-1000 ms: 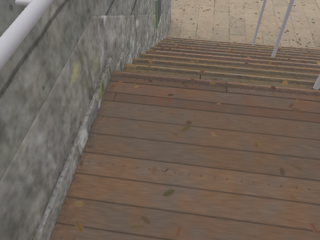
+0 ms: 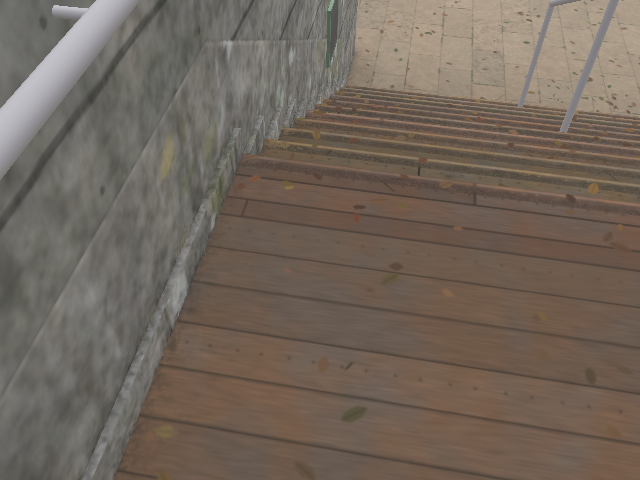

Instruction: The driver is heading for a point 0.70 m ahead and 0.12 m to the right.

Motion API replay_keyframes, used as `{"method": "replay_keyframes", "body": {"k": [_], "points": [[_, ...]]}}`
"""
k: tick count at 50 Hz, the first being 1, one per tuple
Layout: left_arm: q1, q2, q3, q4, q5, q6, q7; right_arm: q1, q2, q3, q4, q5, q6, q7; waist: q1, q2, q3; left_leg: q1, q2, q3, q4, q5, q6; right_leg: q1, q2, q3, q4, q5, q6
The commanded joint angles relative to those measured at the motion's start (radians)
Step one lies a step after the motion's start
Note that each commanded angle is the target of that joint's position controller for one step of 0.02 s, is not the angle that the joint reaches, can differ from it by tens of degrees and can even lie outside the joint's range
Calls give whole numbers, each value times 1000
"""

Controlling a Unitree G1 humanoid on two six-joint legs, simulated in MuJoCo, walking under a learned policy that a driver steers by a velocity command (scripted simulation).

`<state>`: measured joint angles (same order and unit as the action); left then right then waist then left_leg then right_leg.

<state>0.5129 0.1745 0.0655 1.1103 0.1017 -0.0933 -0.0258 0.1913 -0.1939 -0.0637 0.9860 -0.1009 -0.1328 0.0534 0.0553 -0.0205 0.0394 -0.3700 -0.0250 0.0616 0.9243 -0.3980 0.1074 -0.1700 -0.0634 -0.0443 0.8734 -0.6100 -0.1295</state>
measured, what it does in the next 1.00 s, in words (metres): goes down: right foot 0.16 m lower, then left foot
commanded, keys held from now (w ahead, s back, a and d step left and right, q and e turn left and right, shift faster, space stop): w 0.54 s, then w+e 0.46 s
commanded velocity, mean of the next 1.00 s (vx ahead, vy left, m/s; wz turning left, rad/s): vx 0.47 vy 0.00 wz -0.15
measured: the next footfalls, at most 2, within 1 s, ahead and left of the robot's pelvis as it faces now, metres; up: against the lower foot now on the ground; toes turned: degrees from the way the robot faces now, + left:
right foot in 0.36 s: +0.35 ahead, -0.08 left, -0.16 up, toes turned +1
left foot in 0.72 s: +0.53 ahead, +0.17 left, -0.16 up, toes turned -2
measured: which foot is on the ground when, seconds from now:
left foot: down 0.00-0.36, up 0.38-0.70, down 0.72-1.00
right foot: up 0.00-0.34, down 0.36-0.74, up 0.76-1.00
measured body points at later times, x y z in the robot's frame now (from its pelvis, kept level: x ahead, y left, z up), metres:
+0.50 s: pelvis +0.26 +0.00 -0.13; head +0.27 +0.01 +0.32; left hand +0.31 +0.23 -0.29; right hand +0.33 -0.25 -0.27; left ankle +0.24 +0.14 -0.69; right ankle +0.31 -0.08 -0.86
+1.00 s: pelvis +0.51 +0.05 -0.12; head +0.52 +0.08 +0.33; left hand +0.65 +0.30 -0.25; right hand +0.43 -0.21 -0.24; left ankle +0.49 +0.17 -0.86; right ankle +0.56 -0.14 -0.75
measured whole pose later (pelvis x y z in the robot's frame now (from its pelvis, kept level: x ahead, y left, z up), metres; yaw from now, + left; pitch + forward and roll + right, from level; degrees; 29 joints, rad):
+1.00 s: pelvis +0.51 +0.05 -0.12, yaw -10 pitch +2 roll -1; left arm 0.23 0.25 0.11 0.84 -0.03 -0.02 0.04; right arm 0.39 -0.22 -0.07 1.04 -0.01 -0.09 -0.05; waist -0.04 -0.05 -0.02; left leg -0.17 0.06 0.11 0.40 -0.26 0.00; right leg -0.75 0.00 0.13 1.17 -0.09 -0.04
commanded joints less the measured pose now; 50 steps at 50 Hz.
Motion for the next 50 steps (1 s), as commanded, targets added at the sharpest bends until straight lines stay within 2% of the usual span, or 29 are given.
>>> {"method": "replay_keyframes", "body": {"k": [1, 2, 3, 4, 5, 7, 8, 9, 10, 11, 14, 15, 17, 18, 19, 21, 22, 23, 25, 28, 33, 36, 37, 38, 39, 40, 42, 44, 50], "points": [[-372, 131, 37, -196, 16, -36, -68, 748, -144, -17, 171, -23, -8, -2, -374, 283, -39, 667, 123, -475, -366, 71, 172, -800, 236, 125, 770, -51, -79], [-355, 6, 4, -264, -18, -51, -72, 634, -153, 18, 107, -1, -26, 20, -243, 153, 15, 559, 333, -835, -519, 63, 314, -933, 235, 289, 696, 39, -91], [-439, 68, 7, -295, -31, -44, -54, 435, -165, 18, 78, 20, -34, 32, -170, 74, 215, 351, 425, -938, -560, -166, 358, -1099, 114, 295, 694, 166, -61], [-411, 156, 30, -255, -25, -40, -31, 279, -135, 26, 44, 27, -26, 30, -128, -37, 181, 254, 389, -870, -494, -243, 353, -1058, 57, 277, 700, 272, -21], [-294, 72, -6, -228, 6, -27, -18, 154, -51, 50, 30, 6, -19, 16, -47, -113, 123, 98, 326, -707, -415, -207, 306, -980, 3, 301, 578, 457, -4], [-197, -6, -58, -208, 53, -4, -11, 41, 115, 104, -19, -15, -22, -41, -13, -38, 85, -202, 165, -393, -355, 60, 193, -678, -60, 258, 270, 845, 42], [-190, 19, -47, -219, 36, 2, -14, 44, 90, 106, -39, 8, -45, -67, 0, 17, 30, -380, 79, -224, -322, 45, 136, -405, -35, 148, 117, 1019, 68], [-163, 39, -43, -203, 3, 2, -10, 104, 44, 104, -19, 6, -55, -66, 13, 38, 28, -526, 43, -155, -281, -47, 94, -165, -25, 100, 40, 1149, 113], [-329, 105, -19, -278, -192, 6, 24, 84, -86, 49, 23, 195, -4, -117, 31, -48, 79, -530, 45, -206, -281, -3, 71, -123, 67, 50, -71, 1014, 156], [-402, 75, -40, -306, -214, 8, 29, 174, -108, 49, 35, 198, 10, -132, -7, -55, 72, -498, 53, -204, -233, -37, 52, -77, 85, 28, -137, 984, 178], [-535, 52, -51, -348, -167, 14, -9, 303, -68, 35, 60, 149, 52, -128, -119, 41, 52, -88, 72, -193, -35, 8, 15, -236, 72, 13, -465, 995, 156], [-500, 58, -44, -335, -162, 14, -26, 315, -51, 34, 63, 129, 63, -124, -106, 56, 35, 16, 76, -212, 62, 129, 12, -225, 52, 21, -543, 983, 128], [-154, 126, 11, -219, -148, 22, -31, 281, -23, 28, 79, 101, 62, -101, 64, 48, -74, -41, 40, -197, 446, 454, 1, 108, 16, 57, -628, 959, 25], [111, 139, 17, -133, -123, 37, -28, 203, -15, 23, 60, 102, 39, -77, 192, -34, -112, -317, -53, -123, 898, 141, -17, 394, -83, 126, -525, 1137, -71], [104, 140, -7, -113, -96, 32, -32, 328, 45, 33, 26, 126, 10, -63, 80, -163, -253, -667, -62, -195, 1178, -425, -10, 687, -237, 280, -163, 1397, -159], [33, 310, 55, -117, -119, 42, 4, 267, -23, 41, -106, 177, -18, -56, 38, -233, -405, -936, 32, -200, 1101, -252, -37, 722, -410, 671, -430, 336, -336], [-155, 142, 11, -177, -90, 35, 20, 88, -85, 17, -112, 158, 7, -90, 15, 56, -237, -903, 90, -188, 847, 10, -35, 440, -366, 638, -587, 94, -224], [-288, 126, -8, -205, -78, 15, 24, 80, -94, 11, -112, 150, 38, -107, -61, 49, -158, -785, 113, -190, 764, 93, -58, 188, -367, 685, -624, 49, -218], [-432, 120, -25, -234, -84, 12, 25, 79, -67, 3, -115, 98, 82, -105, -152, 72, 30, -475, 164, -185, 430, 172, -140, -331, -226, 437, -651, 270, -170], [-385, 189, 3, -231, -110, 19, 51, 52, -42, 12, -124, 74, 72, -103, -138, -31, -26, -143, 142, -115, 63, 368, -161, -477, -78, 209, -633, 487, -118], [-180, 195, 36, -162, -151, 27, 63, -149, -85, 21, -170, 131, 50, -87, -29, -66, 8, -113, 76, -75, -321, 279, -168, -230, -102, 302, -592, 224, -113], [-111, 148, 29, -159, -124, 46, 55, -28, -140, -3, -142, 134, 27, -85, -87, -27, -65, 84, 66, -66, -415, 190, -114, -164, -58, 325, -418, 315, -60], [-152, 89, 13, -181, -118, 39, 49, 158, -202, -26, -107, 116, 18, -81, -173, 9, -178, 313, 188, -174, -384, 217, -51, -261, 22, 235, -153, 408, -6], [-113, 31, 5, -210, -137, 21, 44, 319, -304, -64, -20, 92, 26, -77, -157, 284, -249, 562, 364, -569, -521, -11, 69, -565, 161, 88, 196, 171, 66], [-97, 73, 11, -217, -137, 1, 41, 389, -263, -59, -15, 107, 15, -72, -177, 316, -261, 609, 472, -847, -621, -194, 145, -716, 150, 182, 406, 37, 81], [-132, 131, 27, -225, -156, -12, 43, 295, -217, -46, -36, 114, 8, -74, -156, 217, -179, 546, 464, -758, -632, -287, 112, -791, 95, 201, 488, 114, 65], [-231, 115, 32, -270, -146, -5, 59, 126, -194, -43, -67, 107, 16, -80, -108, 122, -78, 359, 389, -540, -645, -53, 62, -759, 46, 182, 483, 285, 69], [-211, 103, 38, -275, -138, 27, 70, 92, -138, -26, -45, 95, 24, -89, -62, 135, -60, 273, 344, -381, -672, 82, 23, -685, 21, 214, 441, 392, 70], [-344, 103, 51, -358, -125, 75, 57, 149, -152, -27, 2, 96, 36, -124, -69, 144, 0, 269, 312, -98, -718, 367, -21, -715, 39, 200, 208, 625, 101]]}}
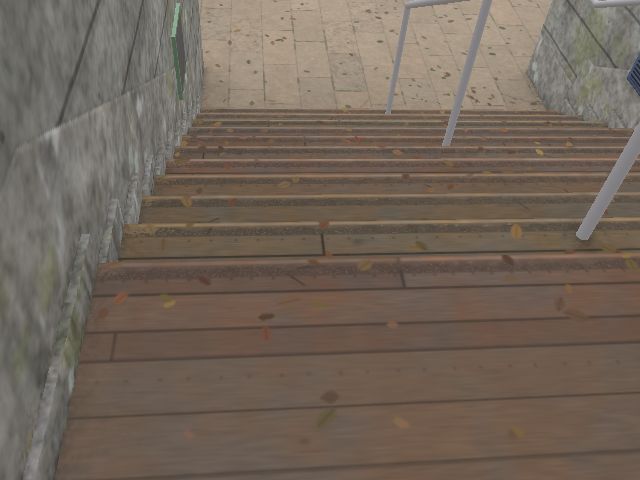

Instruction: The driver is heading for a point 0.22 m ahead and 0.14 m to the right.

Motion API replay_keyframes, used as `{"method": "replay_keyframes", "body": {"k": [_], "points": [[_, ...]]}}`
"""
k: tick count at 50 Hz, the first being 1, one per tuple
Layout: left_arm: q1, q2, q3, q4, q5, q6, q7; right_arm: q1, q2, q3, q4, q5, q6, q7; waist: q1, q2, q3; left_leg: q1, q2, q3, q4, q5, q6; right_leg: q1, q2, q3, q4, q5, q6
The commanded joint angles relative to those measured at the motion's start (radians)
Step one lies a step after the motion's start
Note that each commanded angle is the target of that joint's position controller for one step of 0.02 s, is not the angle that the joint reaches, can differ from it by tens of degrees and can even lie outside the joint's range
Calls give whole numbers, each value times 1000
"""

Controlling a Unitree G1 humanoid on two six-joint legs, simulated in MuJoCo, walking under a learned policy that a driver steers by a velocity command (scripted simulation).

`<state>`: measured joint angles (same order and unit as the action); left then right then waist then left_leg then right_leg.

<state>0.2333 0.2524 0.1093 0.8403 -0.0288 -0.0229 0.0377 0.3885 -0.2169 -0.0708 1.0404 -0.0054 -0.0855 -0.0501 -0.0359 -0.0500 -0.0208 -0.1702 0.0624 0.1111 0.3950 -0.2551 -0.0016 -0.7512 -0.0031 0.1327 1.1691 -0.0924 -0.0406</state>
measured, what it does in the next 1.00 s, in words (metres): walks ahead: right foot, then left foot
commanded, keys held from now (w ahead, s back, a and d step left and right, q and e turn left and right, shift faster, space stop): w+e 0.02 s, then no key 0.98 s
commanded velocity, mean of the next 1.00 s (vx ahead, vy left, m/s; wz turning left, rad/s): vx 0.13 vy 0.00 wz -0.13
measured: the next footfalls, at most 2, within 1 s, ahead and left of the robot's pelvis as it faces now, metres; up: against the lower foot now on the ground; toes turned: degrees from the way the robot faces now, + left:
right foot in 0.24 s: +0.29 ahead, -0.17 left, +0.00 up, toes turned -8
left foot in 0.64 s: +0.29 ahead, +0.04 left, +0.00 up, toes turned -6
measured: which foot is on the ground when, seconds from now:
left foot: down 0.00-0.24, up 0.26-0.62, down 0.64-1.00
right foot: up 0.00-0.22, down 0.24-1.00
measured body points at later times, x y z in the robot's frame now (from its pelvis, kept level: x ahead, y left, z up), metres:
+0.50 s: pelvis +0.19 -0.08 -0.01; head +0.22 -0.10 +0.44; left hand +0.33 +0.15 -0.13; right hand +0.27 -0.35 -0.15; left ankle +0.23 +0.08 -0.70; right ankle +0.25 -0.16 -0.75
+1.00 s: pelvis +0.24 -0.07 -0.01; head +0.26 -0.07 +0.44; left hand +0.37 +0.17 -0.15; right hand +0.28 -0.34 -0.15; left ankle +0.25 +0.05 -0.75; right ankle +0.25 -0.16 -0.75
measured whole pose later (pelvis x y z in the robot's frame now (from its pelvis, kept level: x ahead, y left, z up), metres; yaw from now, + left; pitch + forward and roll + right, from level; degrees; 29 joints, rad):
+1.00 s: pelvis +0.24 -0.07 -0.01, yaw -7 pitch -1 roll +0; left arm 0.15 0.21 0.06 0.95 0.00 0.02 0.04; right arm 0.16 -0.20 -0.05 1.05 0.00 -0.05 -0.03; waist 0.00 -0.01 0.04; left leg -0.19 0.02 0.01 0.46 -0.25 -0.01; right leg -0.22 0.05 -0.03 0.43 -0.20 -0.05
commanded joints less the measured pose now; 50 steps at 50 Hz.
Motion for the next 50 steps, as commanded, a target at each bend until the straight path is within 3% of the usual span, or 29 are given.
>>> {"method": "replay_keyframes", "body": {"k": [1, 2, 3, 5, 6, 7, 8, 9, 10, 11, 12, 13, 14, 15, 16, 17, 18, 19, 22, 27, 29, 31, 32, 33, 34, 35, 39, 44, 50], "points": [[-90, 20, 6, -109, 2, 9, -12, -52, -131, -21, -56, 2, -5, -26, 22, 181, 64, 70, 210, -99, -189, 244, 74, -116, -17, 2, -130, 162, 17], [-108, -3, -5, -111, 4, 11, -10, -56, -136, -25, -57, 16, -2, -35, 20, 188, 89, 43, 208, -64, -181, 284, 64, -87, -24, -10, -189, 199, 22], [-113, -16, -13, -114, 8, 14, -17, -68, -112, -15, -64, 20, 0, -42, 24, 188, 96, 11, 183, -15, -164, 359, 62, -19, -24, -37, -277, 237, 28], [-164, -58, -41, -136, 1, 18, -35, -73, -139, -21, -78, 8, -1, -37, 3, 163, 111, -48, 174, 56, -177, 419, 79, 132, -33, -138, -402, 274, 34], [-218, -58, -45, -153, 10, 13, -45, -48, -165, -30, -69, 19, -2, -35, -22, 195, 120, -45, 196, 51, -191, 384, 88, 183, -28, -172, -450, 235, 28], [-245, -33, -40, -163, 8, 9, -54, -29, -169, -28, -52, 25, 1, -23, -31, 212, 122, -10, 194, 44, -170, 393, 89, 218, -31, -169, -490, 189, 20], [-220, -10, -32, -160, 14, 9, -54, -17, -189, -37, -45, 33, 1, -14, -13, 213, 135, 38, 211, 41, -124, 464, 92, 225, -15, -188, -511, 105, 11], [-181, 7, -27, -152, 30, -1, -54, -20, -221, -44, -49, 39, -7, -3, 14, 216, 108, 65, 218, 45, -58, 611, 86, 293, 11, -208, -552, 69, -14], [-81, 56, -5, -115, 31, -6, -59, -53, -206, -37, -55, 39, -10, 4, 74, 209, 55, 85, 203, 45, 34, 762, 75, 420, 38, -227, -605, 102, -44], [79, 97, 18, -47, 31, -3, -53, -46, -203, -32, -39, 41, -17, 8, 142, 182, -14, 80, 172, 51, 202, 771, 56, 583, 68, -237, -661, 165, -80], [142, 181, 38, -45, 32, -1, -35, -12, -163, -14, -50, 12, -30, 21, 173, 41, -106, -85, 124, 61, 454, 488, 6, 812, -50, -83, -616, 570, -142], [92, 257, 28, -53, 71, 0, -29, 127, -44, 25, -64, -8, -45, 46, 31, -251, -264, -396, -20, -19, 875, -433, -53, 1096, -346, 267, -559, 998, -327], [157, 184, 1, -87, 52, 5, -45, 159, -111, 17, -25, 29, -55, 67, 108, -182, -485, -383, -58, -223, 1002, -505, -57, 1095, -419, 414, -690, 889, -421], [114, 149, -7, -73, 39, 5, -53, 43, -147, 4, -55, 58, -40, 71, 110, -108, -382, -455, -23, -195, 1029, -437, -54, 1001, -365, 315, -748, 663, -382], [23, 110, -17, -82, 20, -1, -52, -58, -130, 7, -76, 41, -23, 58, 89, -46, -267, -499, 26, -165, 961, -352, -39, 868, -313, 227, -776, 485, -305], [-55, 63, -31, -93, 13, -7, -46, -119, -127, 3, -78, 16, -3, 38, 68, 2, -169, -462, 50, -159, 891, -279, -37, 709, -267, 163, -823, 394, -253], [-98, 52, -35, -93, 23, -14, -41, -115, -117, 1, -79, 9, 20, 25, 30, -13, -131, -371, 67, -166, 828, -227, -32, 576, -240, 114, -853, 373, -225], [-120, 51, -37, -92, 39, -17, -42, -109, -105, -2, -86, 6, 34, 13, 12, -30, -124, -304, 60, -164, 786, -182, -29, 510, -225, 93, -881, 378, -218], [-114, 49, -42, -57, 53, -32, -34, -69, -71, -2, -76, 10, 48, -15, -18, -38, -123, -234, 32, -148, 618, -146, -27, 463, -184, 13, -891, 396, -216], [-121, 59, -45, -32, 49, -12, -11, -182, -83, 2, -96, 11, 72, -9, 11, -56, -74, -144, 13, -138, 385, -54, -23, 410, -170, 25, -953, -48, -199], [-118, 30, -55, -18, 38, -7, -9, -185, -75, 7, -85, 9, 78, -5, 7, -45, -36, -94, 4, -130, 280, -29, -11, 395, -155, 35, -949, -187, -175], [-102, 12, -61, 1, 19, -2, -10, -161, -71, 12, -65, -13, 74, 6, -16, -5, 0, 12, -7, -103, 103, 83, 18, 354, -114, 19, -918, -293, -104], [-71, 10, -60, 10, 20, -2, -10, -155, -98, 12, -63, -26, 70, 11, 4, 37, 22, 22, 39, -149, 66, 138, 40, 351, -84, 9, -876, -297, -60], [-19, 14, -54, 11, 27, -2, -10, -188, -155, 1, -69, -15, 67, 9, 65, 136, 43, -35, 75, -181, 56, 128, 68, 372, -22, -43, -855, -289, -27], [-40, 16, -53, 8, 31, 3, -4, -213, -128, 2, -64, -5, 62, 12, 63, 204, 58, -172, 73, -210, -16, -55, 84, 485, 14, -98, -818, -220, -7], [-73, 37, -47, 5, 35, 7, 1, -246, -109, 6, -72, -4, 48, 16, 58, 198, 66, -228, 61, -211, -60, -131, 66, 554, 7, -98, -782, -161, -9], [-62, 32, -41, 29, 35, 28, 6, -241, -97, 5, -51, 0, 12, 25, 53, 118, 17, -154, 32, -177, -43, 24, 26, 613, -18, -77, -774, -40, -41], [-87, 30, -36, 48, 28, 26, 6, -213, -104, 1, -31, 3, 16, 15, 32, 62, -16, -85, 20, -157, -20, 136, 34, 631, -25, -78, -777, 56, -45], [-86, 39, -34, 78, 27, 33, 10, -214, -103, -1, -24, 3, 25, 15, 32, 43, -7, -69, 9, -140, -17, 163, 30, 643, -30, -76, -782, 80, -49]]}}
